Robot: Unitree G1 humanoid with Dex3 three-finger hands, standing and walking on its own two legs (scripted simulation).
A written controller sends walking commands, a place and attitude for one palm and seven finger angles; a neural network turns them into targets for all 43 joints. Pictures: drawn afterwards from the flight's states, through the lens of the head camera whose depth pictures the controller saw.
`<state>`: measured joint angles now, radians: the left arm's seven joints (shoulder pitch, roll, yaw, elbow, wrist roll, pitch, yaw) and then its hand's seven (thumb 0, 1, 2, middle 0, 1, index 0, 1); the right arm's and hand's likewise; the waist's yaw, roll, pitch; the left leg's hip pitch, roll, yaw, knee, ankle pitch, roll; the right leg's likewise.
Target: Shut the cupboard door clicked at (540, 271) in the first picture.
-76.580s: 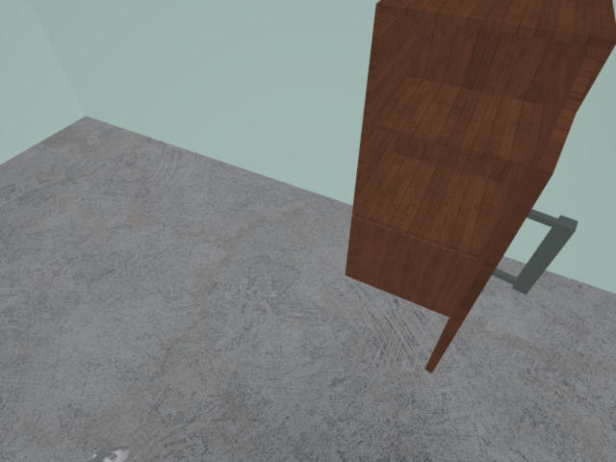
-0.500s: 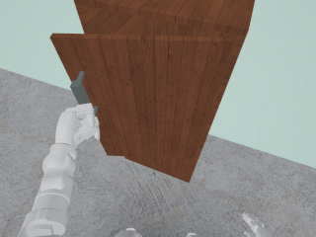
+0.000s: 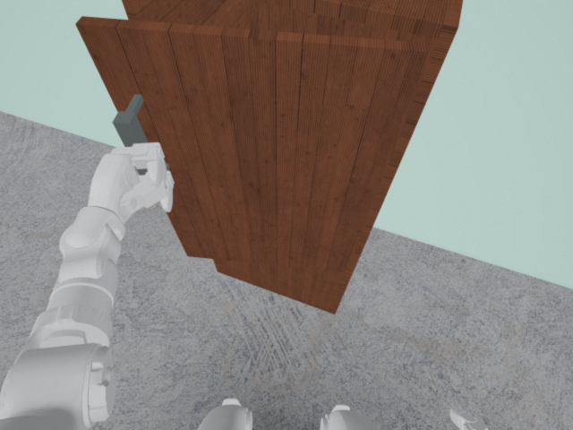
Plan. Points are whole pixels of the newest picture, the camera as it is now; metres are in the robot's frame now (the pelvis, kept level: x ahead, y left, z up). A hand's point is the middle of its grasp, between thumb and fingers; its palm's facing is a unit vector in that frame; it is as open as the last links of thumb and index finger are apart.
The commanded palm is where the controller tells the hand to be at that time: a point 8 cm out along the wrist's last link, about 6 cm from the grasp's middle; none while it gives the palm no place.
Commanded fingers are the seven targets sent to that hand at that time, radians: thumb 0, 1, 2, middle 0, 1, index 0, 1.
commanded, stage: push the door shut along its arc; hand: left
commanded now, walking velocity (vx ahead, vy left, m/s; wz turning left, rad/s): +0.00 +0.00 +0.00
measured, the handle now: (148, 148) +0.50 +0.21 +0.08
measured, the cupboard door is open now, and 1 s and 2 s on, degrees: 14 2 0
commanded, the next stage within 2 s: pull the fist back off the door in 1.30 s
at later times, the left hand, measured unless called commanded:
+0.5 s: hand (197, 157) +0.48 +0.13 +0.09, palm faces -0.30 -0.96 -0.02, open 3.1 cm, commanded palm +0.48 +0.18 +0.08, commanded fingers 0.00 0.90 0.90 -1.30 -1.50 -1.30 -1.50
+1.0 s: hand (221, 133) +0.53 +0.10 +0.09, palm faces -0.38 -0.92 -0.03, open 3.2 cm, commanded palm +0.54 +0.14 +0.08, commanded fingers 0.00 0.90 0.90 -1.30 -1.50 -1.30 -1.50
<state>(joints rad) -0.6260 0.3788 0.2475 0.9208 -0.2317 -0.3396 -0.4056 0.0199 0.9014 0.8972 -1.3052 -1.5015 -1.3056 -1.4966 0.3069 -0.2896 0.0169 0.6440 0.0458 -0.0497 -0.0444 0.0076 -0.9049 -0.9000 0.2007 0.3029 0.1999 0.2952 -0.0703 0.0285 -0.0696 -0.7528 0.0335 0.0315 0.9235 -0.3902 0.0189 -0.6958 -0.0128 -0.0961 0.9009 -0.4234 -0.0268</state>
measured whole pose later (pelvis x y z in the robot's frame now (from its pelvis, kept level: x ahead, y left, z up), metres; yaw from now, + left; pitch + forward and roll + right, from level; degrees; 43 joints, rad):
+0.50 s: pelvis +0.00 +0.01 -0.01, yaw -1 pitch +16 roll -2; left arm -0.89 0.43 0.24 1.16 -0.16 -0.36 -0.43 0.02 0.90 0.90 -1.30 -1.50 -1.30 -1.50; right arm 0.34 -0.29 0.03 0.66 0.03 -0.03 -0.03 0.01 -0.90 -0.90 0.20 0.30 0.20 0.30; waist -0.15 0.04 -0.08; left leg -0.86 0.04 0.04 0.98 -0.41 0.03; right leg -0.81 -0.01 -0.08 0.95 -0.43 -0.01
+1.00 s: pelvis +0.00 +0.00 -0.02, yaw -1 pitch +21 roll -3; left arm -1.11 0.52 0.23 1.26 -0.12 -0.28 -0.48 0.02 0.93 0.94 -1.30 -1.50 -1.29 -1.50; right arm 0.38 -0.29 0.02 0.68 0.01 -0.04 -0.02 0.00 -0.90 -0.90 0.20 0.30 0.20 0.30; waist -0.20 0.05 -0.08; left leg -1.00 0.06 0.02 1.05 -0.43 0.02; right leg -0.93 0.01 -0.10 1.00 -0.44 -0.03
